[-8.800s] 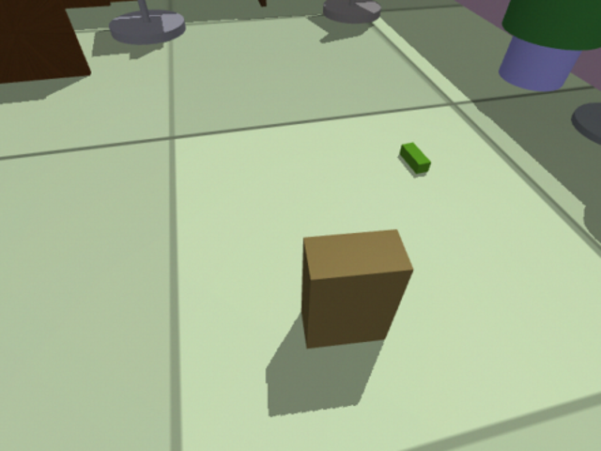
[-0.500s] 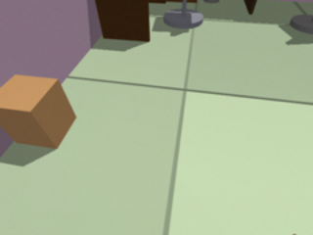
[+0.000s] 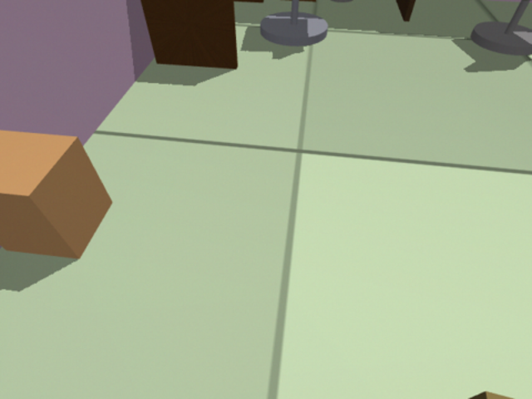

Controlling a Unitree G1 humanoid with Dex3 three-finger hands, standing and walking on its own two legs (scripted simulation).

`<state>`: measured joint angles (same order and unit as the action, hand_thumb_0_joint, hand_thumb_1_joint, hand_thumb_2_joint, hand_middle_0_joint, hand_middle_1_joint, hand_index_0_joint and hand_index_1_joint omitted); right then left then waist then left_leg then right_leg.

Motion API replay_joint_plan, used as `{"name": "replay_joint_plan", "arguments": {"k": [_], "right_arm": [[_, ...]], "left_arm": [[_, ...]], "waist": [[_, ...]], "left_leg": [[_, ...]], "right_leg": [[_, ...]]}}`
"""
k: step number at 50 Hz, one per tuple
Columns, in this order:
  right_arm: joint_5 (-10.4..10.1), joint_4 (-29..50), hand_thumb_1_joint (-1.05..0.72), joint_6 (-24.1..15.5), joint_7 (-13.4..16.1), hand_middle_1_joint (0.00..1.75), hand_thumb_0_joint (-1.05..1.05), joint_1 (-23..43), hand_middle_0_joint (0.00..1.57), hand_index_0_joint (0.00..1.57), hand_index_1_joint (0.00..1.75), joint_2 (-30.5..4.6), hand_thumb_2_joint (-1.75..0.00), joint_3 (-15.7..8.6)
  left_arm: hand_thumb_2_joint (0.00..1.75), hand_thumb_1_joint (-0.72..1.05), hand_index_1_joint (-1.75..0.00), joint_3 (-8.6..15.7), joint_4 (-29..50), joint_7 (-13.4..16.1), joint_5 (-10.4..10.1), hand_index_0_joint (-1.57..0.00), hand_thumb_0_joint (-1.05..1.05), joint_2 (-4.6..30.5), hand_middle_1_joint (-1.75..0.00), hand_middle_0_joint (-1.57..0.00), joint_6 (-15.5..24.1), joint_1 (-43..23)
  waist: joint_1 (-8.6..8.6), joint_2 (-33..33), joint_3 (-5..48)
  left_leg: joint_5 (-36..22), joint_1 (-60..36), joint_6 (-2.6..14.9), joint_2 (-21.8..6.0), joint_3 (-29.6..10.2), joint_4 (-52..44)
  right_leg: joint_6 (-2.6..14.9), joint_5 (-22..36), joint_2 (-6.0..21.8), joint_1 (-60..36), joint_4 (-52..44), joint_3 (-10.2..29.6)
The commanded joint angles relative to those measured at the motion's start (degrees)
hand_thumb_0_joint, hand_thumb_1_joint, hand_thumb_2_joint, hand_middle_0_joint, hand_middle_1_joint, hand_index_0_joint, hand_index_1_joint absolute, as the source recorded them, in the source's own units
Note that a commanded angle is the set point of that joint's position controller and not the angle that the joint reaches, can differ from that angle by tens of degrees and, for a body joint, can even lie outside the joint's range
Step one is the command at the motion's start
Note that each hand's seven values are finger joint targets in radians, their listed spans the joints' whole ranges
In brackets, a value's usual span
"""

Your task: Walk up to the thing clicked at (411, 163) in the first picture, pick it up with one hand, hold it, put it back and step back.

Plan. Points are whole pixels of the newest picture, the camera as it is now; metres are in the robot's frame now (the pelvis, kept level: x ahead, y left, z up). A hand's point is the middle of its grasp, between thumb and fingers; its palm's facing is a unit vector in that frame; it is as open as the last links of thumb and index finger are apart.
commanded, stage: stand
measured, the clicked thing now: out of the picture +0.82 -1.42 -0.75
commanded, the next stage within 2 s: none
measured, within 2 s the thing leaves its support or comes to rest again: neither
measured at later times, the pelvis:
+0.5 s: pelvis +0.01 +0.00 +0.00, yaw +2 degrees
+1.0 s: pelvis +0.01 +0.00 +0.00, yaw +2 degrees
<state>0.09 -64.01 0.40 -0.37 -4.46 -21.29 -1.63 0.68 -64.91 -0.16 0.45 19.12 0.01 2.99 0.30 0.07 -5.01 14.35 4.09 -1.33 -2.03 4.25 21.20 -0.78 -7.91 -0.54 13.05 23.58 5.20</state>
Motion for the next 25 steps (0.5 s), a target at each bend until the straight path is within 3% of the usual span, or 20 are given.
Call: {"name": "replay_joint_plan", "arguments": {"k": [1, 4, 6, 11, 17, 24, 25], "right_arm": [[0.3, 3.2, -0.9, -1.1, 0.4, 0.3, 0.0, 1.8, 0.2, 0.2, 0.3, -10.5, -0.9, -1.8], [0.5, 2.7, -0.9, -1.1, 0.3, 0.3, 0.0, 1.4, 0.2, 0.2, 0.3, -10.8, -0.9, -1.9], [0.5, 2.4, -0.9, -1.5, 0.3, 0.3, 0.0, 0.7, 0.2, 0.2, 0.3, -11.2, -0.9, -1.8], [0.6, 2.4, -0.9, -1.8, 0.4, 0.3, 0.0, 0.4, 0.2, 0.2, 0.3, -11.3, -0.9, -1.6], [0.7, 2.2, -0.9, -1.8, 0.5, 0.3, 0.0, -0.7, 0.2, 0.2, 0.3, -10.9, -0.9, -1.4], [0.6, 2.4, -0.9, -1.8, 0.5, 0.3, 0.0, -0.5, 0.2, 0.2, 0.3, -11.1, -0.9, -1.5], [0.5, 2.3, -0.9, -1.8, 0.5, 0.3, 0.0, -0.7, 0.2, 0.2, 0.3, -11.0, -0.9, -1.5]], "left_arm": [[0.9, 0.9, -0.3, 1.9, 3.7, 0.6, 0.2, -0.2, 0.0, 13.2, -0.3, -0.2, 1.6, -3.0], [0.9, 0.9, -0.3, 2.0, 3.2, 0.6, 0.1, -0.2, 0.0, 13.5, -0.3, -0.2, 1.6, -2.5], [0.9, 0.9, -0.3, 1.9, 3.3, 0.6, 0.0, -0.2, 0.0, 13.2, -0.3, -0.2, 1.8, -2.3], [0.9, 0.9, -0.3, 1.8, 3.2, 0.6, -0.1, -0.2, 0.0, 12.9, -0.3, -0.2, 1.9, -1.4], [0.9, 0.9, -0.3, 1.8, 3.3, 0.6, -0.2, -0.2, 0.0, 13.3, -0.3, -0.2, 1.8, -1.3], [0.9, 0.9, -0.3, 1.5, 3.5, 0.6, -0.1, -0.2, 0.0, 13.1, -0.3, -0.2, 2.0, -0.4], [0.9, 0.9, -0.3, 1.5, 3.4, 0.7, -0.1, -0.2, 0.0, 13.3, -0.3, -0.2, 2.0, -0.3]], "waist": [[0.8, -2.1, 8.1], [0.74, -2.2, 6.9], [0.66, -1.2, 7.5], [0.4, -0.9, 7.3], [0.38, -1.0, 6.6], [0.45, -0.1, 7.0], [0.31, -0.6, 6.4]], "left_leg": [[-1.7, 0.4, 2.37, -5.0, -5.6, -4.6], [-0.9, -0.6, 2.38, -5.1, -5.9, -5.5], [-3.5, 0.1, 2.45, -5.7, -6.4, -5.9], [-4.8, 0.2, 2.28, -5.8, -6.3, -6.4], [-4.9, 1.0, 2.03, -5.8, -6.5, -6.9], [-7.0, 0.1, 2.2, -6.0, -6.5, -6.6], [-6.3, 0.8, 2.06, -5.7, -6.7, -6.8]], "right_leg": [[2.27, 5.2, 7.2, -3.9, -5.9, 5.9], [2.06, 1.5, 6.7, -2.5, -7.0, 5.6], [2.01, 6.6, 6.8, -4.6, -5.9, 4.6], [2.02, 8.3, 6.8, -4.9, -5.8, 4.0], [2.0, 6.3, 6.6, -4.9, -5.7, 3.4], [2.14, 10.3, 6.9, -5.4, -5.0, 3.0], [1.85, 8.6, 6.6, -5.2, -5.4, 2.8]]}}
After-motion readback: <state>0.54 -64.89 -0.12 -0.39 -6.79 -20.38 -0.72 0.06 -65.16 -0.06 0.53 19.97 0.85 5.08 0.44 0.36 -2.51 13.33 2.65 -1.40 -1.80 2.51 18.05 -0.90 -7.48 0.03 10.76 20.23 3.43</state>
